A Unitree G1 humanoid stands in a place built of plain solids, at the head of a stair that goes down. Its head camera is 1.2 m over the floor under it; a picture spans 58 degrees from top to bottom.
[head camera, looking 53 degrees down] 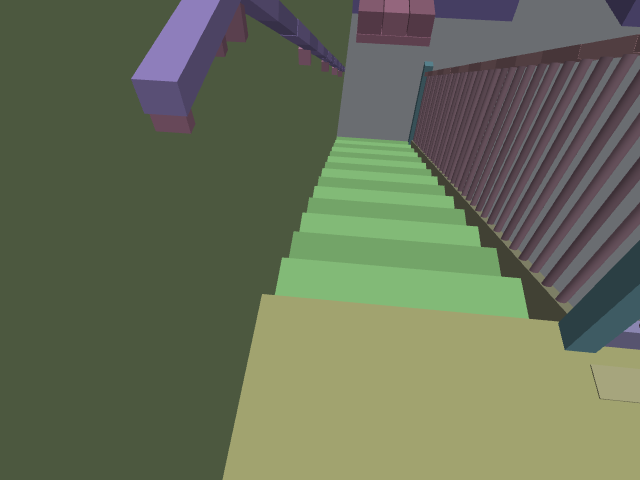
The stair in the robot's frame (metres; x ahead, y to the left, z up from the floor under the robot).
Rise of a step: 0.17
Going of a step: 0.26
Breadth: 0.90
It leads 6 degrees to the right of straight ahead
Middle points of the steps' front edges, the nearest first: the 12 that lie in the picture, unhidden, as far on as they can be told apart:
0.64 -0.27 0.00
0.90 -0.30 -0.17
1.16 -0.33 -0.34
1.42 -0.35 -0.51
1.68 -0.38 -0.68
1.94 -0.41 -0.85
2.20 -0.44 -1.02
2.46 -0.47 -1.19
2.72 -0.49 -1.36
2.98 -0.52 -1.53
3.24 -0.55 -1.70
3.50 -0.58 -1.87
